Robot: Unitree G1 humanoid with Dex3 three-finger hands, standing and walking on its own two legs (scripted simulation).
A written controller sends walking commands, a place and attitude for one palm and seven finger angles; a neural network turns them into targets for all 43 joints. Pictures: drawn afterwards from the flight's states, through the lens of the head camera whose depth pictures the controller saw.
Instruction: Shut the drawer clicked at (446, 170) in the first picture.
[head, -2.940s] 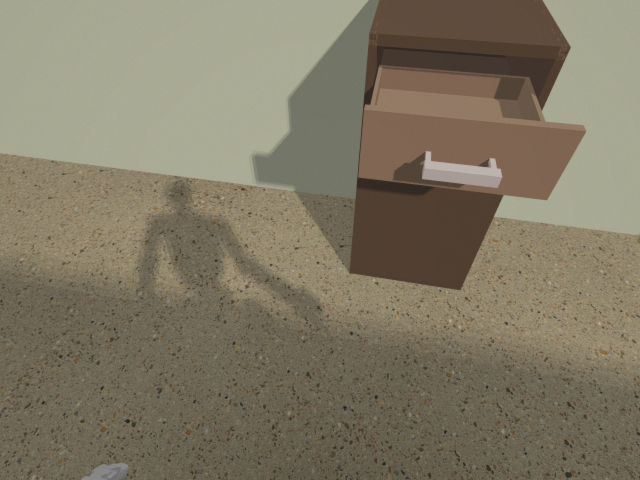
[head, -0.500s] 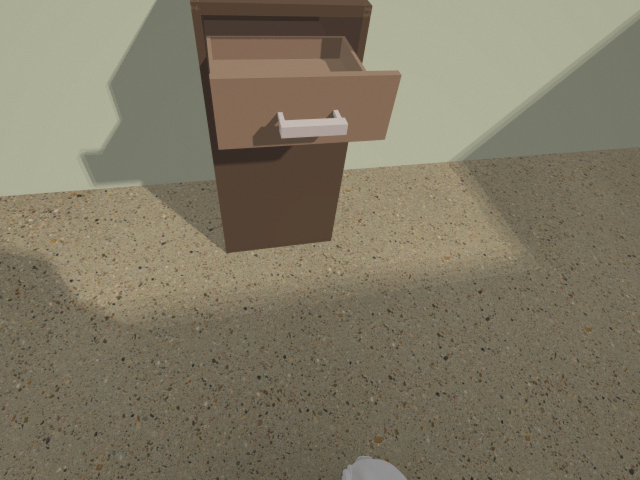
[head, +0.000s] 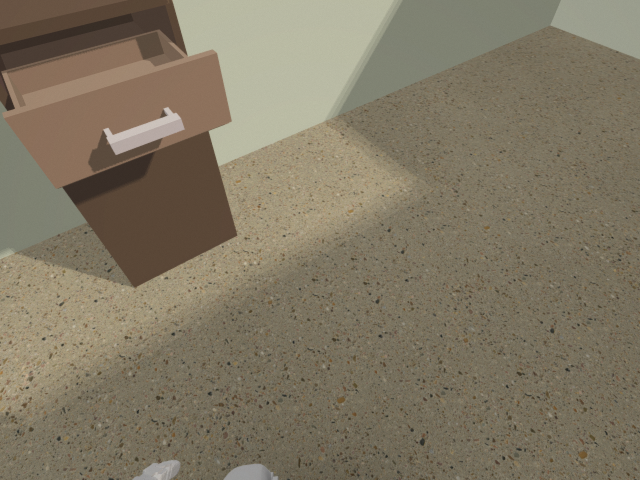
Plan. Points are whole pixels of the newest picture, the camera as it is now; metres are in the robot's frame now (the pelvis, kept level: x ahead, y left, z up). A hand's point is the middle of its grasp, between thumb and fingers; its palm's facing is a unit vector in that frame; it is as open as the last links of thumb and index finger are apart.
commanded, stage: walk to a spot facing it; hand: left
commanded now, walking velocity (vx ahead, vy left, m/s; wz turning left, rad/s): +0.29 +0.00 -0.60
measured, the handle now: (142, 127) +0.71 +0.37 +0.03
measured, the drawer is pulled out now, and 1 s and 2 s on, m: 0.29 0.29 0.29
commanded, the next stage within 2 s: turn to face it in 0.98 s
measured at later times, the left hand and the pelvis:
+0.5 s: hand (217, 425) +0.22 +0.17 -0.17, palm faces -0.30 -0.95 -0.12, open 7.4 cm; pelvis +0.10 +0.02 +0.01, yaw -18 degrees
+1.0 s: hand (308, 321) +0.40 +0.04 -0.16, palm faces -0.46 -0.86 -0.22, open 7.3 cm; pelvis +0.26 -0.10 +0.00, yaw -31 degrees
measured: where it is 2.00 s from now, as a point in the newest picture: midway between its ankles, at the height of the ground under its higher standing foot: (378, 425)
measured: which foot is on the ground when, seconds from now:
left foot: up 0.00-0.14, down 0.16-0.68, up 0.70-1.00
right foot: down 0.00-0.16, up 0.18-0.66, down 0.68-1.00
